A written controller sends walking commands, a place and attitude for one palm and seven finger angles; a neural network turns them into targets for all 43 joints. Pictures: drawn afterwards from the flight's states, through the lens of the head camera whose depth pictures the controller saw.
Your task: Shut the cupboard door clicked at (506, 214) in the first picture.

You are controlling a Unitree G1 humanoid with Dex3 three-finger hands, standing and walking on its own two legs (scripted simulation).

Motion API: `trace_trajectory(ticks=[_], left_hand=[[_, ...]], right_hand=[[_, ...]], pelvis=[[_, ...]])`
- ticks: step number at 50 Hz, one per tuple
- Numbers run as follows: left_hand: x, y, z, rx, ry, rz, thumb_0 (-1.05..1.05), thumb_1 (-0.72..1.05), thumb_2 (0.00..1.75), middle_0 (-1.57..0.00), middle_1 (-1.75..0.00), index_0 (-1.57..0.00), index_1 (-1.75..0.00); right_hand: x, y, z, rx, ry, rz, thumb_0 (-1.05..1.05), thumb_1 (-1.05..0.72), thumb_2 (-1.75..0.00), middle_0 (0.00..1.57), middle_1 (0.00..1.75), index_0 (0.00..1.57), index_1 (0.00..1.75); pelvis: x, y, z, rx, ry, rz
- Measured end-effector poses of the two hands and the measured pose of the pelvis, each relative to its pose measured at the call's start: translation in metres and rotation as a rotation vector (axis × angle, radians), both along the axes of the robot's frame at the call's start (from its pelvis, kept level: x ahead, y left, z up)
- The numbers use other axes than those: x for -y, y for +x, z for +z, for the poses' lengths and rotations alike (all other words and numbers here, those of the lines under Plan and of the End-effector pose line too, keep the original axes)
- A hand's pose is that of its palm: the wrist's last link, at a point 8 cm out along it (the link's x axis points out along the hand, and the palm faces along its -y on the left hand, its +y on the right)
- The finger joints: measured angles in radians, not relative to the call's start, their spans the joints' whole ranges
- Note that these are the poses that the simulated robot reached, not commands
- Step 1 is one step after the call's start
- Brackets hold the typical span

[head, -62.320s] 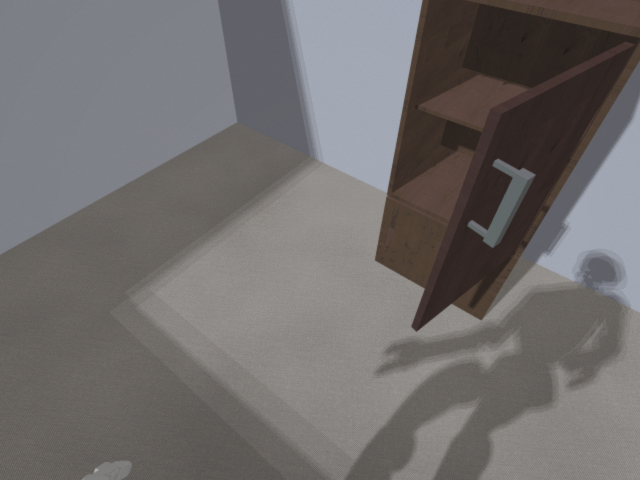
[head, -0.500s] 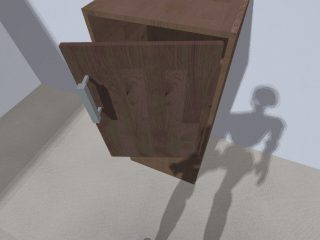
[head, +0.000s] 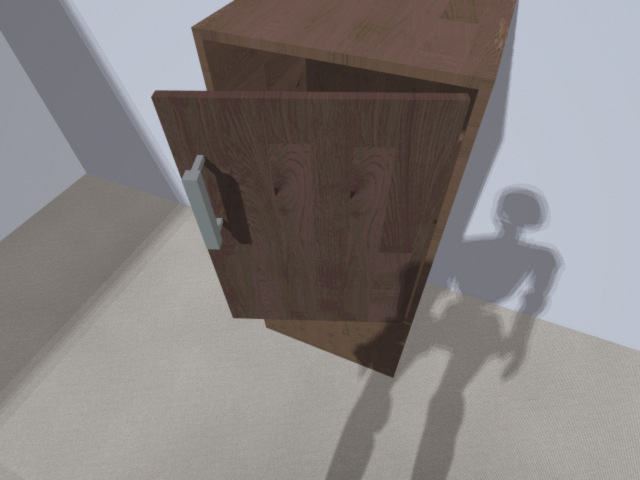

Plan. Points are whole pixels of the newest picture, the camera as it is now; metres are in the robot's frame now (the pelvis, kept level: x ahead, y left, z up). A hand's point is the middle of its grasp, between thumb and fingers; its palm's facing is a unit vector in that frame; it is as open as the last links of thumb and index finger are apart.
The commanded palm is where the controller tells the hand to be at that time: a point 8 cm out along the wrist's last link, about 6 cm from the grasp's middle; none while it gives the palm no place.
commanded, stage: come to a stop and stand still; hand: left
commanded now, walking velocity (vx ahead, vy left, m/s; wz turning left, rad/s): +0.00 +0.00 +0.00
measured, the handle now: (207, 204) +0.50 +0.22 +0.04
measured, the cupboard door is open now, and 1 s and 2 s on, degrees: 21 21 21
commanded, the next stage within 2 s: look again from close up in 1.06 s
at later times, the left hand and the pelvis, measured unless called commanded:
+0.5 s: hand out of the picture +0.07 +0.19 -0.16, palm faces -0.03 -0.96 -0.27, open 7.4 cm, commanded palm none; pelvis +0.02 -0.01 +0.00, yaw -1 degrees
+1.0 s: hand out of the picture +0.08 +0.16 -0.16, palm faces -0.03 -0.96 -0.27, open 7.4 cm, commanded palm none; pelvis +0.03 -0.05 +0.01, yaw -1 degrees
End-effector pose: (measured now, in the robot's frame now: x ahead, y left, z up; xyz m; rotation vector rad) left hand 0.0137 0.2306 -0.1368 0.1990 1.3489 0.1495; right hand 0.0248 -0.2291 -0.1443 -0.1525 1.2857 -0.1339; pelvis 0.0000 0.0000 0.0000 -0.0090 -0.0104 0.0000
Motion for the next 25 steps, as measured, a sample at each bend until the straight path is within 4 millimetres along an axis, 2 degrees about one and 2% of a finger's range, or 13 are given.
trace_trajectory(ticks=[6, 11, 16, 25], left_hand=[[-0.019, -0.007, 0.009, -0.027, 0.043, 0.008, 0.01, 0.91, 0.9, -0.2, -0.3, -0.2, -0.3], [-0.024, -0.002, 0.012, -0.04, 0.059, 0.002, 0.01, 0.91, 0.9, -0.19, -0.3, -0.2, -0.3], [-0.021, 0.013, 0.013, -0.03, 0.059, -0.009, 0.01, 0.91, 0.9, -0.19, -0.3, -0.2, -0.3], [-0.003, 0.051, 0.01, 0.04, 0.04, -0.038, 0.01, 0.91, 0.9, -0.2, -0.3, -0.2, -0.3]], right_hand=[[-0.009, 0.001, -0.005, -0.007, 0.022, 0.013, 0.02, -0.94, -0.9, 0.21, 0.3, 0.2, 0.3], [-0.007, 0.003, -0.005, -0.023, 0.026, 0.015, 0.01, -0.92, -0.9, 0.21, 0.3, 0.2, 0.3], [0.001, 0.008, -0.004, -0.035, 0.014, 0.013, 0.01, -0.91, -0.9, 0.21, 0.3, 0.2, 0.3], [0.026, 0.024, 0.001, -0.025, -0.025, 0.004, 0.01, -0.9, -0.9, 0.2, 0.3, 0.2, 0.3]], pelvis=[[-0.008, 0.004, 0.001, -0.002, 0.017, -0.011], [-0.007, 0.008, 0.002, -0.009, 0.024, -0.017], [-0.002, 0.014, 0.003, -0.012, 0.027, -0.019], [0.012, 0.022, 0.004, -0.007, 0.028, -0.019]])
